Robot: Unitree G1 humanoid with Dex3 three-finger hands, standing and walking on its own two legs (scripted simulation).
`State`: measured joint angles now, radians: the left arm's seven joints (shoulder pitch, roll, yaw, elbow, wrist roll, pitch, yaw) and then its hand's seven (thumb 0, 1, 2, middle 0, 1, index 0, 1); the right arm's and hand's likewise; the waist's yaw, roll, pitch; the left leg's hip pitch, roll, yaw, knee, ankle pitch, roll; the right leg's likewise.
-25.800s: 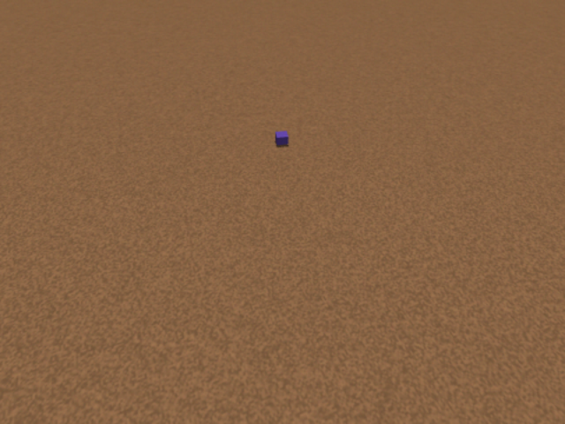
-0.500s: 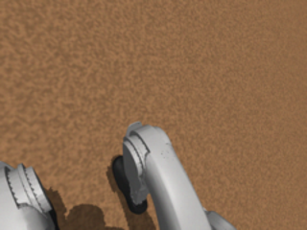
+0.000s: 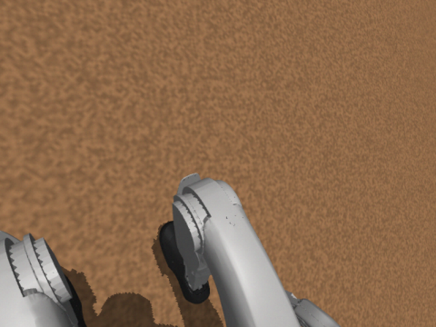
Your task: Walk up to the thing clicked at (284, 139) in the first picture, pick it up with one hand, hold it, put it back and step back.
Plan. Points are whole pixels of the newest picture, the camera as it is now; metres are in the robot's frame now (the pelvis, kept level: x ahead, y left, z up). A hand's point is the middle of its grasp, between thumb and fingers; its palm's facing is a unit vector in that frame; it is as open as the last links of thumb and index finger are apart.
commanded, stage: close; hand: left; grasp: from above
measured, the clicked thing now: out of the picture +0.45 +0.38 -0.29
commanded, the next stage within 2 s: settle in 0.84 s
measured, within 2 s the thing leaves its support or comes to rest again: leaves its support in 1.22 s
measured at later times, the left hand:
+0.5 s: hand out of the picture +0.42 +0.38 -0.25, palm faces -0.35 -0.29 -0.89, open 9.4 cm
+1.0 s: hand out of the picture +0.42 +0.38 -0.26, palm faces -0.34 -0.28 -0.90, open 8.8 cm
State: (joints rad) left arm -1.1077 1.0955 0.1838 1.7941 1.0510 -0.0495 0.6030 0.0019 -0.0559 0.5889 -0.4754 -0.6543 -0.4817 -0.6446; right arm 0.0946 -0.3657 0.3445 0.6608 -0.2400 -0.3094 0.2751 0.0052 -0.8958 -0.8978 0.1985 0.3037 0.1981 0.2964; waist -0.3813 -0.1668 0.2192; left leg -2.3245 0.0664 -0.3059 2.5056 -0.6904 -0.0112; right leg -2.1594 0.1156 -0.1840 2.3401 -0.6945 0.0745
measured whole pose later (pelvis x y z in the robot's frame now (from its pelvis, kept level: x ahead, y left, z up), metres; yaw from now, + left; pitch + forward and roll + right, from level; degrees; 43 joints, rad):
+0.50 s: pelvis +0.00 +0.00 +0.00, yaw +0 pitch +27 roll -15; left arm -1.10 1.09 0.20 1.78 1.05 -0.02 0.61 0.00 0.18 0.42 -0.67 -0.47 -0.67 -0.46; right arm 0.09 -0.37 0.34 0.66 -0.24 -0.31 0.27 0.01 -0.90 -0.90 0.20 0.30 0.20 0.30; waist -0.39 -0.16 0.22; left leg -2.33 0.07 -0.31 2.50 -0.69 -0.01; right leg -2.16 0.12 -0.19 2.34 -0.69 0.07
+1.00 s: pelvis +0.00 +0.00 +0.00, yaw +0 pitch +26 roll -15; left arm -1.13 1.11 0.18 1.80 1.07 -0.06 0.62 0.03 0.26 0.24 -0.95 -0.38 -0.80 -0.33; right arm 0.09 -0.36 0.36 0.66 -0.25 -0.30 0.26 0.00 -0.90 -0.90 0.20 0.30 0.20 0.30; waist -0.38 -0.18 0.23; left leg -2.32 0.07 -0.31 2.51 -0.69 -0.01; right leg -2.16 0.12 -0.19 2.34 -0.69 0.08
